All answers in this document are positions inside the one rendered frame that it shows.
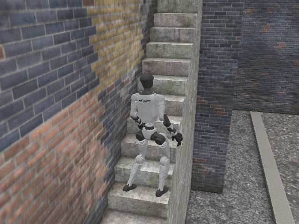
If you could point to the right robot forearm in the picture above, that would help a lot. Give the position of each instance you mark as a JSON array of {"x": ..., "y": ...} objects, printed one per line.
[{"x": 169, "y": 126}]

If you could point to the humanoid robot torso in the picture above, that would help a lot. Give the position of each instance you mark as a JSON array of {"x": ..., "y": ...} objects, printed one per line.
[{"x": 148, "y": 113}]

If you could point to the left robot shin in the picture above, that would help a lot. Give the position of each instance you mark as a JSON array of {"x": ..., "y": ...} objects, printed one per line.
[{"x": 134, "y": 171}]

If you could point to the right robot upper arm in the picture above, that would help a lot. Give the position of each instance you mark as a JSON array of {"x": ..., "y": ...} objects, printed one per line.
[{"x": 161, "y": 106}]

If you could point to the left robot forearm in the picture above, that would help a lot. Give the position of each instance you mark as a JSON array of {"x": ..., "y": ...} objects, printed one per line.
[{"x": 137, "y": 120}]

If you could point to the left robot hand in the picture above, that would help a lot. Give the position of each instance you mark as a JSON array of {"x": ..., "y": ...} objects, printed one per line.
[{"x": 141, "y": 126}]

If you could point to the left robot upper arm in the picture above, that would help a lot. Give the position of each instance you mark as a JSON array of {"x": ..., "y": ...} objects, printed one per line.
[{"x": 133, "y": 112}]

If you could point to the right robot hand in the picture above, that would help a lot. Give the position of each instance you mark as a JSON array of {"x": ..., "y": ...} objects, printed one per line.
[{"x": 178, "y": 138}]

